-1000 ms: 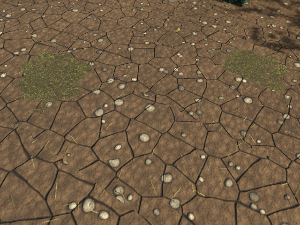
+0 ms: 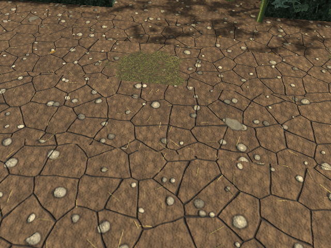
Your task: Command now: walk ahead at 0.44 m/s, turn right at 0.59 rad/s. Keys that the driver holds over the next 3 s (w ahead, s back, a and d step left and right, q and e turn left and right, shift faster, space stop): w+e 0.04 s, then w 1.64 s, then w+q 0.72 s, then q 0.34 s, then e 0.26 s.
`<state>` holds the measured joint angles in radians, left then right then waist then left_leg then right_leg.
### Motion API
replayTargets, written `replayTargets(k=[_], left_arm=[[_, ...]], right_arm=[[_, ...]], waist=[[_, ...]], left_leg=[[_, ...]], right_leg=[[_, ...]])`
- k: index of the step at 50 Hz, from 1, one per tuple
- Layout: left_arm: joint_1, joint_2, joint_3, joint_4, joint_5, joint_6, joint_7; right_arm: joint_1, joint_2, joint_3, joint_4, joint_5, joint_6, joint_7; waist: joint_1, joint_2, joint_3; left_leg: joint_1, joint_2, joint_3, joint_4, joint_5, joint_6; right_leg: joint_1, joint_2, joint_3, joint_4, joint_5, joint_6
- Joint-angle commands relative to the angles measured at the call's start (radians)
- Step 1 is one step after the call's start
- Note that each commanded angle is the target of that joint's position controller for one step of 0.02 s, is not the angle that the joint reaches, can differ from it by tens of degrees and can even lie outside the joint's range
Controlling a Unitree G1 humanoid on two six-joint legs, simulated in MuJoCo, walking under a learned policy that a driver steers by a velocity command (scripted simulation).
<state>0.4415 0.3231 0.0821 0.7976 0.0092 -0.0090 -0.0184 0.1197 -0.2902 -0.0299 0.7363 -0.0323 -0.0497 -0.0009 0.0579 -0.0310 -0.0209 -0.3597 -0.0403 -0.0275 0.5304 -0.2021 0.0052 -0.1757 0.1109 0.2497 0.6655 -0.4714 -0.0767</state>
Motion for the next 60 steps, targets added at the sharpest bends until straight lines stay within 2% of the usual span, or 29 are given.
replayTargets(k=[1, 3, 5, 10, 15, 16, 20, 21, 22, 23, 24, 26, 29, 33, 37, 40, 43, 45, 46, 47, 48, 49, 50, 51, 52, 53, 54, 57, 60], left_arm=[[-0.103, 0.101, 0.01, -0.12, 0.011, -0.024, 0.006], [-0.113, 0.088, 0.01, -0.085, 0.02, -0.021, -0.017], [-0.1, 0.069, 0.005, -0.061, 0.031, -0.011, -0.032], [-0.235, 0.041, -0.013, -0.097, 0.028, -0.003, -0.027], [-0.358, 0.01, -0.045, -0.135, 0.033, -0.003, -0.044], [-0.309, 0.034, -0.035, -0.099, 0.041, -0.005, -0.042], [-0.084, 0.065, -0.021, -0.006, 0.051, -0.022, -0.026], [0.114, 0.089, -0.004, 0.068, 0.051, -0.034, -0.021], [0.085, 0.185, 0.01, 0.062, 0.053, -0.042, -0.013], [0.068, 0.171, 0.008, 0.018, 0.002, -0.044, -0.009], [0.028, 0.141, 0.007, 0.032, -0.013, -0.049, -0.007], [-0.097, 0.074, -0.012, 0.021, -0.007, -0.056, -0.004], [-0.097, 0.094, -0.011, 0.062, 0.007, -0.071, 0.01], [-0.061, 0.079, -0.014, 0.113, 0.002, -0.115, 0.022], [-0.05, 0.036, -0.029, 0.14, 0.01, -0.114, 0.033], [0.012, 0.015, -0.038, 0.161, 0.025, -0.103, 0.026], [0.078, 0.035, -0.041, 0.184, 0.049, -0.083, 0.055], [0.087, 0.059, -0.037, 0.202, 0.048, -0.05, 0.074], [0.073, 0.065, -0.03, 0.201, 0.017, -0.039, 0.069], [0.08, -0.008, -0.034, 0.195, 0.012, -0.042, 0.057], [0.215, -0.009, -0.036, 0.178, -0.051, -0.051, 0.073], [0.16, 0.026, -0.04, 0.178, -0.042, -0.056, 0.083], [0.054, 0.043, -0.043, 0.143, -0.013, -0.051, 0.08], [-0.065, 0.06, -0.037, 0.122, 0.028, -0.041, 0.065], [-0.175, 0.066, -0.028, 0.077, 0.043, -0.049, 0.05], [-0.246, 0.027, -0.036, 0.055, 0.039, -0.033, 0.034], [-0.251, -0.009, -0.043, 0.05, 0.043, -0.02, 0.014], [-0.204, -0.077, -0.067, 0.071, 0.025, -0.032, -0.017], [-0.311, -0.061, -0.068, 0.052, 0.009, -0.033, -0.015]], right_arm=[[0.253, -0.25, -0.07, 0.012, -0.001, -0.004, -0.026], [0.166, -0.125, -0.04, -0.002, 0.003, -0.009, -0.013], [0.173, -0.086, -0.027, 0.017, 0.003, -0.023, -0.014], [0.22, -0.095, -0.026, 0.075, 0.029, -0.046, 0.003], [0.269, -0.106, -0.027, 0.119, 0.014, -0.032, 0.013], [0.288, -0.109, -0.029, 0.126, -0.001, -0.039, 0.013], [0.257, -0.135, -0.039, 0.135, 0.02, -0.02, 0.006], [0.224, -0.136, -0.039, 0.122, 0.019, -0.019, 0.008], [0.347, -0.018, -0.021, 0.111, 0.019, -0.019, 0.015], [0.357, -0.064, -0.029, 0.115, 0.013, -0.021, 0.006], [0.24, -0.121, -0.044, 0.086, 0.004, -0.022, 0.008], [0.177, -0.12, -0.054, 0.085, 0.009, -0.01, 0.016], [0.159, -0.058, -0.048, 0.091, -0.013, 0.041, 0.026], [-0.026, -0.059, -0.058, 0.046, 0.009, 0.029, 0.036], [-0.069, -0.013, -0.037, 0.057, -0.004, 0.022, 0.069], [-0.133, -0.021, -0.026, 0.037, -0.001, 0.016, 0.063], [-0.115, -0.028, -0.018, 0.045, -0.012, 0.0, 0.044], [0.137, -0.051, -0.032, 0.141, -0.027, -0.02, 0.017], [0.318, -0.08, -0.045, 0.193, -0.045, -0.021, 0.008], [0.441, -0.163, -0.067, 0.245, -0.032, -0.016, 0.016], [0.511, -0.164, -0.06, 0.225, -0.019, -0.024, 0.03], [0.519, -0.155, -0.068, 0.216, 0.007, -0.011, 0.035], [0.454, -0.183, -0.086, 0.207, 0.007, -0.002, 0.012], [0.336, -0.093, -0.064, 0.177, 0.003, 0.002, -0.007], [0.301, -0.084, -0.046, 0.177, 0.009, -0.025, -0.018], [0.265, -0.066, -0.034, 0.21, 0.008, -0.045, -0.017], [0.238, -0.049, -0.028, 0.216, 0.006, -0.055, -0.01], [0.181, -0.037, -0.027, 0.217, 0.018, -0.068, 0.003], [0.261, -0.051, -0.03, 0.239, 0.043, -0.053, 0.013]], waist=[[-0.124, 0.201, 0.023], [-0.078, 0.119, 0.105], [-0.066, 0.173, 0.088], [-0.064, 0.162, 0.056], [-0.081, 0.15, 0.055], [-0.071, 0.148, 0.013], [0.039, 0.076, -0.03], [0.142, 0.033, -0.078], [0.033, -0.265, -0.122], [0.032, -0.188, -0.13], [0.038, -0.101, 0.0], [-0.035, -0.009, 0.119], [-0.075, -0.019, 0.11], [-0.049, -0.02, 0.143], [-0.031, 0.001, 0.118], [0.006, 0.01, 0.161], [0.023, 0.061, 0.184], [-0.064, 0.082, 0.105], [-0.144, 0.104, 0.022], [-0.156, 0.246, -0.085], [-0.108, 0.266, -0.257], [-0.178, 0.19, -0.328], [-0.184, 0.219, -0.276], [-0.145, 0.047, -0.164], [-0.13, 0.049, -0.043], [-0.058, -0.006, 0.113], [-0.022, 0.003, 0.145], [0.015, 0.137, 0.064], [-0.034, 0.108, 0.051]], left_leg=[[0.442, 0.459, -0.726, -0.364, -0.707, 0.133], [0.3, 0.338, -0.44, -0.357, -0.405, 0.104], [0.268, 0.255, -0.264, -0.357, -0.108, 0.101], [0.269, 0.213, -0.064, -0.34, 0.382, 0.132], [0.25, 0.231, 0.002, -0.317, 0.457, 0.152], [0.284, 0.282, -0.005, -0.266, 0.552, 0.166], [0.292, 0.247, 0.023, 0.088, 0.798, 0.15], [0.093, 0.191, 0.076, 0.378, 0.695, 0.131], [-0.188, 0.052, 0.103, 0.758, -0.246, 0.085], [-0.393, -0.016, -0.001, 0.865, -0.379, 0.083], [-0.48, 0.048, -0.026, 0.853, -0.307, 0.085], [-0.381, 0.102, -0.046, 0.683, -0.22, 0.065], [-0.228, 0.103, -0.018, 0.519, -0.113, 0.028], [-0.29, 0.085, 0.025, 0.244, 0.275, 0.035], [-0.087, 0.083, 0.043, 0.079, 0.691, 0.074], [-0.063, 0.075, 0.07, 0.003, 0.71, 0.073], [-0.063, 0.097, 0.055, -0.189, 0.638, 0.047], [0.11, 0.088, 0.075, -0.354, 0.632, 0.067], [0.385, 0.124, 0.075, -0.346, 0.693, 0.094], [0.653, 0.246, -0.015, -0.15, 1.085, 0.131], [1.073, 0.443, -0.203, 0.24, 1.362, 0.195], [1.105, 0.478, -0.281, 0.178, 1.077, 0.258], [0.955, 0.516, -0.414, -0.024, 0.408, 0.368], [0.712, 0.462, -0.435, -0.192, 0.002, 0.346], [0.509, 0.495, -0.453, -0.222, 0.091, 0.343], [0.225, 0.42, -0.341, -0.287, 0.278, 0.293], [0.059, 0.331, -0.228, -0.326, 0.289, 0.257], [-0.039, 0.197, -0.03, -0.303, 0.533, 0.209], [0.089, 0.223, -0.044, -0.322, 0.469, 0.193]], right_leg=[[-0.627, -0.028, -0.071, 0.481, -0.067, -0.036], [-0.552, -0.092, -0.091, 0.444, 0.097, -0.023], [-0.49, -0.108, -0.119, 0.425, 0.179, 0.008], [-0.422, -0.071, -0.153, 0.205, 0.314, 0.045], [-0.299, -0.095, -0.273, 0.066, 0.32, 0.025], [-0.276, -0.1, -0.276, 0.237, 0.474, -0.002], [-0.027, -0.056, -0.293, -0.027, 0.19, -0.074], [0.247, -0.07, -0.3, -0.077, 0.33, -0.102], [0.429, -0.375, 0.119, -0.215, 0.367, -0.189], [0.462, -0.488, 0.4, -0.285, 0.53, -0.288], [0.354, -0.452, 0.312, -0.317, 0.453, -0.3], [0.128, -0.392, 0.165, -0.352, 0.52, -0.238], [0.032, -0.327, 0.012, -0.426, 0.616, -0.188], [0.038, -0.215, -0.119, -0.438, 0.422, -0.127], [-0.087, -0.194, -0.141, -0.332, 0.149, -0.104], [-0.081, -0.195, -0.137, -0.191, 0.119, -0.095], [0.076, -0.185, -0.128, 0.045, 0.214, -0.097], [0.156, -0.137, -0.167, 0.408, 0.484, -0.096], [-0.004, -0.101, -0.204, 0.693, 0.451, -0.092], [-0.275, 0.015, -0.248, 1.115, -0.241, -0.07], [-0.637, -0.002, -0.118, 1.197, -0.37, -0.053], [-0.782, -0.056, -0.106, 1.222, -0.291, -0.058], [-0.897, -0.081, -0.172, 1.247, -0.178, -0.036], [-0.87, -0.13, -0.216, 1.178, -0.08, -0.024], [-0.818, -0.15, -0.133, 0.956, 0.054, -0.008], [-0.684, -0.195, -0.14, 0.726, 0.111, 0.031], [-0.522, -0.211, -0.172, 0.529, 0.189, 0.054], [-0.235, -0.197, -0.243, 0.189, 0.443, 0.05], [-0.214, -0.169, -0.289, 0.061, 0.511, 0.022]])
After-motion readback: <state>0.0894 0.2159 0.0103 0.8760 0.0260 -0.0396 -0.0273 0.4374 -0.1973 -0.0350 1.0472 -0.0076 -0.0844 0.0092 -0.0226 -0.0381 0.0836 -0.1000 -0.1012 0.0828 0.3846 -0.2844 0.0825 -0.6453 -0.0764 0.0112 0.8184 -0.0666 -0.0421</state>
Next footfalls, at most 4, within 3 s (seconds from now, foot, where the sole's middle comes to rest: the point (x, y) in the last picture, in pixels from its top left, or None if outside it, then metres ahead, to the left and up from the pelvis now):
0.40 right None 0.24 -0.11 -0.77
0.92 left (170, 237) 0.62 0.03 -0.92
1.34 right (216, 197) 0.84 -0.19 -0.92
1.94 left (183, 159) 1.06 -0.03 -0.92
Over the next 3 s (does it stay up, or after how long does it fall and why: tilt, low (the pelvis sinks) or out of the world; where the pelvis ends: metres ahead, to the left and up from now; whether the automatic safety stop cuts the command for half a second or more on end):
stays up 1.44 -0.03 -0.31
